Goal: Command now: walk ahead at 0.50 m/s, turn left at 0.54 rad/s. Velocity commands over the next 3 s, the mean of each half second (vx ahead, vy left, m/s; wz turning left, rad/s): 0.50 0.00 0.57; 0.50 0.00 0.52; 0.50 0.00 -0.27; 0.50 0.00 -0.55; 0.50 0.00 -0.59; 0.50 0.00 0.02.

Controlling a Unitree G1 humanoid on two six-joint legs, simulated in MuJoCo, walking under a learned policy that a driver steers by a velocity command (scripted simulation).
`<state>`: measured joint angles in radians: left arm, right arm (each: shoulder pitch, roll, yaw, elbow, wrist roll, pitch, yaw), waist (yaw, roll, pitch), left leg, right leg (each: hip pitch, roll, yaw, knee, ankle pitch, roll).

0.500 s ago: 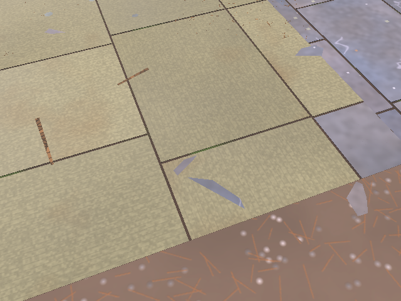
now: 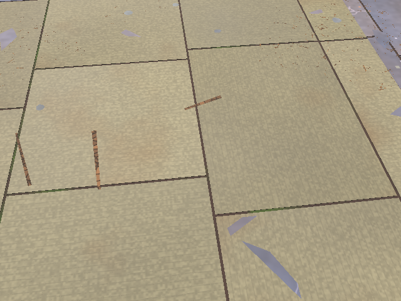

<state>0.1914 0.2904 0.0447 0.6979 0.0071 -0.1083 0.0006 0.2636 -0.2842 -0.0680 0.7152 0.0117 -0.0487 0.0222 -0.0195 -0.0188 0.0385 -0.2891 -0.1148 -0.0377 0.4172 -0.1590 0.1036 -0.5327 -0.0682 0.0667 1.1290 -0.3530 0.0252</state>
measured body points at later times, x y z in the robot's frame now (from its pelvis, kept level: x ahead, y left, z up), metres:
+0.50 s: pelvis +0.27 -0.05 +0.00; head +0.30 -0.05 +0.45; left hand +0.27 +0.24 -0.10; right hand +0.49 -0.27 -0.10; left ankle +0.25 +0.10 -0.65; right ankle +0.30 -0.15 -0.74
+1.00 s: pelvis +0.49 +0.12 +0.00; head +0.51 +0.15 +0.45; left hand +0.47 +0.43 -0.11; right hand +0.73 -0.05 -0.10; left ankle +0.47 +0.18 -0.74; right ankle +0.60 -0.02 -0.66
